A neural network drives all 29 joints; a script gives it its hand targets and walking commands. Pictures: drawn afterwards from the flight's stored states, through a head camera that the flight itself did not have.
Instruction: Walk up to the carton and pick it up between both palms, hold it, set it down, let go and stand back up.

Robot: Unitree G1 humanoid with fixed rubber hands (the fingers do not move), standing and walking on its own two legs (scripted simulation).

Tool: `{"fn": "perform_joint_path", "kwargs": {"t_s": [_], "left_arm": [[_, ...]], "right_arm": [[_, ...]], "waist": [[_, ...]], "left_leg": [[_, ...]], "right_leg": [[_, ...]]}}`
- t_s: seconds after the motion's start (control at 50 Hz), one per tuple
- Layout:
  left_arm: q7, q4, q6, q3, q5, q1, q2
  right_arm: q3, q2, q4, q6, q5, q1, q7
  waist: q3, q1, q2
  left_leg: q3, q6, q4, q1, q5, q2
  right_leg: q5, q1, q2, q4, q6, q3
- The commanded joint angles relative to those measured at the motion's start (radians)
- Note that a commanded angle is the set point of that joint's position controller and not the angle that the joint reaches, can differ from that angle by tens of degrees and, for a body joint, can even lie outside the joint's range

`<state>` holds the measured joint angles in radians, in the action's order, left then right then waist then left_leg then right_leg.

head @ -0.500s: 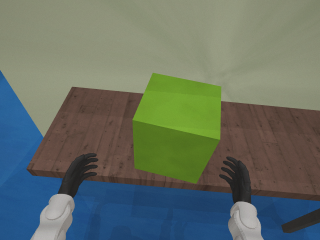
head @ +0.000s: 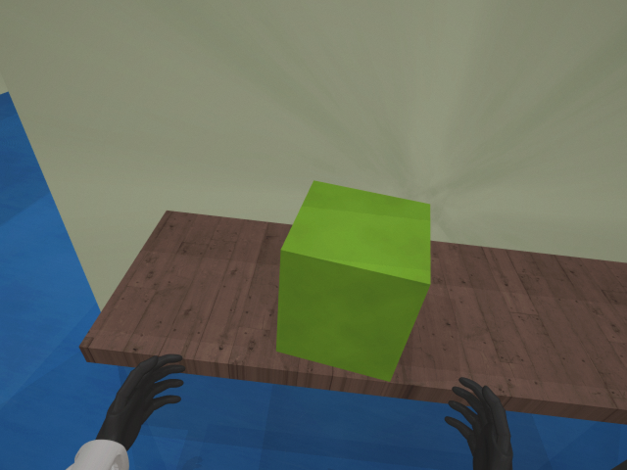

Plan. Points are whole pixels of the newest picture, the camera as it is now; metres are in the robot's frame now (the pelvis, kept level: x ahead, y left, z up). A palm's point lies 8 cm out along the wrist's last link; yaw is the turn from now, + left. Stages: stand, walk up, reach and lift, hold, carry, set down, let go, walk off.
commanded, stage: set down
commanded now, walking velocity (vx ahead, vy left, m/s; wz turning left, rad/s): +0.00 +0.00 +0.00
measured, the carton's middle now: (351, 279) +0.46 -0.06 -0.01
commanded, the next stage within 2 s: let go in 1.52 s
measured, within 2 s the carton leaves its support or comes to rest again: neither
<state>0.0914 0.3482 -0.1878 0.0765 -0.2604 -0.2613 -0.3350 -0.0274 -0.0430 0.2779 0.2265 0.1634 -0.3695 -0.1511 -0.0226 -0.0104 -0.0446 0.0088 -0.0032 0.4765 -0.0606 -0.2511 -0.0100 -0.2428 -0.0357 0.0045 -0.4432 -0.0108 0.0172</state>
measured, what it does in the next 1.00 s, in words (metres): stands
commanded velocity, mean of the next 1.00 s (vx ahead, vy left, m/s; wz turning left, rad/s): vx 0.00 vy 0.00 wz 0.00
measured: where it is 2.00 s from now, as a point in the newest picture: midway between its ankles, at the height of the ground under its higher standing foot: outside the picture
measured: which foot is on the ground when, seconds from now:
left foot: down 0.00-1.00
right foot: down 0.00-1.00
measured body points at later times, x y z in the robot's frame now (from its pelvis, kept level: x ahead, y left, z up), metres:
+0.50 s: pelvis -0.02 -0.01 +0.00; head -0.08 -0.01 +0.44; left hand +0.20 +0.23 -0.01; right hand +0.19 -0.23 -0.01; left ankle +0.02 +0.12 -0.74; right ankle +0.01 -0.13 -0.74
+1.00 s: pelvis +0.03 +0.00 +0.00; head +0.02 +0.01 +0.45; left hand +0.20 +0.24 -0.05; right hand +0.21 -0.22 -0.05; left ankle +0.02 +0.12 -0.74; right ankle +0.01 -0.13 -0.74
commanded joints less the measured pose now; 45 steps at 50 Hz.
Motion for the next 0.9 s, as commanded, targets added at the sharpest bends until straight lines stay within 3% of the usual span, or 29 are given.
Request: {"fn": "perform_joint_path", "kwargs": {"t_s": [0.0, 0.04, 0.08, 0.12, 0.14, 0.16, 0.3, 0.34, 0.38, 0.46, 0.54, 0.66, 0.88], "left_arm": [[-0.047, -0.154, -0.011, -0.044, 0.004, 0.217, -0.113], [-0.047, -0.094, 0.006, -0.04, 0.029, 0.234, -0.096], [-0.059, -0.107, 0.001, -0.036, 0.046, 0.264, -0.09], [-0.056, -0.045, 0.019, -0.03, 0.067, 0.276, -0.073], [-0.062, -0.079, 0.003, -0.029, 0.065, 0.28, -0.067], [-0.06, -0.067, 0.003, -0.03, 0.057, 0.3, -0.076], [-0.034, 0.049, 0.052, -0.062, 0.017, 0.349, -0.124], [-0.033, 0.04, 0.059, -0.073, 0.009, 0.369, -0.143], [-0.025, 0.041, 0.074, -0.082, 0.009, 0.377, -0.155], [-0.008, 0.087, 0.113, -0.087, 0.028, 0.378, -0.151], [-0.008, 0.047, 0.145, -0.074, 0.042, 0.359, -0.136], [-0.019, -0.01, 0.152, -0.081, 0.053, 0.291, -0.145], [-0.055, -0.109, 0.143, -0.086, 0.096, 0.111, -0.111]], "right_arm": [[-0.066, -0.089, -0.228, -0.063, -0.01, 0.21, 0.027], [-0.071, -0.118, -0.191, -0.111, -0.015, 0.223, 0.034], [-0.09, -0.156, -0.184, -0.141, -0.007, 0.247, 0.044], [-0.097, -0.169, -0.115, -0.174, -0.017, 0.254, 0.048], [-0.106, -0.18, -0.133, -0.173, -0.01, 0.252, 0.053], [-0.106, -0.175, -0.132, -0.179, -0.014, 0.264, 0.052], [-0.058, -0.129, -0.147, -0.225, -0.067, 0.347, 0.047], [-0.053, -0.126, -0.18, -0.227, -0.079, 0.368, 0.048], [-0.049, -0.11, -0.191, -0.238, -0.091, 0.358, 0.04], [-0.031, -0.097, -0.114, -0.261, -0.107, 0.343, 0.033], [-0.045, -0.101, -0.09, -0.258, -0.115, 0.336, 0.035], [-0.056, -0.099, -0.063, -0.203, -0.122, 0.293, 0.04], [-0.064, -0.168, 0.05, -0.052, -0.102, 0.167, 0.079]], "waist": [[-0.153, -0.02, 0.155], [-0.167, -0.005, 0.19], [-0.136, 0.006, 0.215], [-0.143, 0.026, 0.225], [-0.114, 0.019, 0.229], [-0.115, 0.027, 0.209], [-0.109, 0.002, 0.034], [-0.107, -0.015, 0.013], [-0.091, -0.011, -0.002], [-0.103, -0.009, 0.015], [-0.078, -0.01, 0.054], [0.006, -0.004, 0.041], [0.075, -0.009, 0.093]], "left_leg": [[0.02, 0.014, -0.22, -0.264, -0.266, -0.04], [0.034, 0.035, -0.266, -0.36, -0.357, -0.07], [0.043, 0.054, -0.291, -0.445, -0.398, -0.094], [0.052, 0.059, -0.317, -0.495, -0.448, -0.112], [0.049, 0.057, -0.319, -0.499, -0.424, -0.113], [0.042, 0.06, -0.311, -0.499, -0.422, -0.108], [-0.052, 0.053, -0.215, -0.31, -0.251, -0.028], [-0.062, 0.054, -0.2, -0.276, -0.227, -0.018], [-0.072, 0.051, -0.179, -0.241, -0.191, -0.007], [-0.073, 0.037, -0.155, -0.161, -0.149, 0.009], [-0.065, 0.024, -0.164, -0.133, -0.122, 0.009], [-0.056, 0.011, -0.145, -0.09, -0.001, 0.012], [-0.037, -0.044, -0.089, 0.048, 0.368, 0.009]], "right_leg": [[-0.095, -0.021, 0.0, 0.074, 0.042, 0.015], [-0.06, 0.083, 0.025, 0.027, 0.033, 0.002], [-0.014, 0.179, 0.047, -0.024, 0.024, -0.011], [0.002, 0.247, 0.059, -0.045, 0.017, -0.014], [0.019, 0.26, 0.061, -0.055, 0.015, -0.014], [0.012, 0.254, 0.056, -0.051, 0.015, -0.009], [-0.173, 0.018, -0.02, 0.086, 0.027, 0.036], [-0.208, -0.034, -0.034, 0.106, 0.03, 0.036], [-0.215, -0.054, -0.05, 0.124, 0.025, 0.046], [-0.234, -0.124, -0.067, 0.157, 0.031, 0.056], [-0.19, -0.122, -0.055, 0.148, 0.033, 0.039], [-0.043, -0.087, -0.042, 0.132, 0.02, 0.025], [0.254, -0.06, 0.013, 0.115, 0.026, -0.011]]}}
